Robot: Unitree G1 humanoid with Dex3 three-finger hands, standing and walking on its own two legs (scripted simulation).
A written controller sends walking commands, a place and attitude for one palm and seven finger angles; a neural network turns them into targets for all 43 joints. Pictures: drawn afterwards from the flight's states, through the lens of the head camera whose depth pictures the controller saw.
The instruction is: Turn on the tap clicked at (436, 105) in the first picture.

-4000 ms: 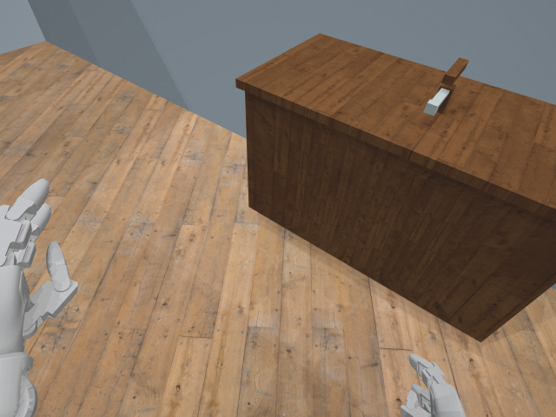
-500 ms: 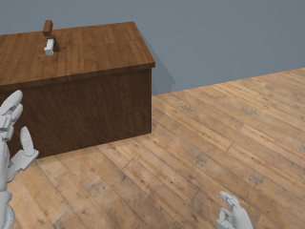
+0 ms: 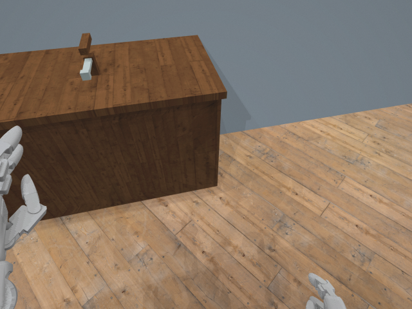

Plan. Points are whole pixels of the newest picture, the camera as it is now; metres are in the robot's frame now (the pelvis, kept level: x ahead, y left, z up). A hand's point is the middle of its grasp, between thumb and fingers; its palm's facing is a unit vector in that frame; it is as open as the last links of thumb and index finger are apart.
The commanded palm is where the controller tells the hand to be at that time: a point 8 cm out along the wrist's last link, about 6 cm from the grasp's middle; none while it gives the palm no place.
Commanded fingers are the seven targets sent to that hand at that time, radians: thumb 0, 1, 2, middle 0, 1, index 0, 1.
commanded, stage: take the last steps up to it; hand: left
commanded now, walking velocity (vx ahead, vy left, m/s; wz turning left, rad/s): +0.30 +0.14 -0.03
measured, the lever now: (85, 74) +0.82 +0.46 +0.03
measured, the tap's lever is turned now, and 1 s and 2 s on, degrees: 0 0 0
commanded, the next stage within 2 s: come to a stop and stand still in 1.46 s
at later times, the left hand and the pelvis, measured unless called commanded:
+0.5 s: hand (40, 141) +0.34 +0.30 +0.18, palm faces +0.39 -0.82 -0.42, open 7.4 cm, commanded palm +0.27 +0.34 +0.18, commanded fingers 0.00 0.90 0.90 -0.20 -0.30 -0.20 -0.30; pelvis +0.10 +0.06 +0.00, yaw -2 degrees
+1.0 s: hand (58, 101) +0.46 +0.33 +0.18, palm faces +0.34 -0.85 -0.41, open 7.4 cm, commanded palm +0.42 +0.38 +0.18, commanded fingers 0.00 0.90 0.90 -0.20 -0.30 -0.20 -0.30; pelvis +0.24 +0.11 -0.01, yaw -4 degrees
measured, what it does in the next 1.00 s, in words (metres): walks ahead: left foot, then right foot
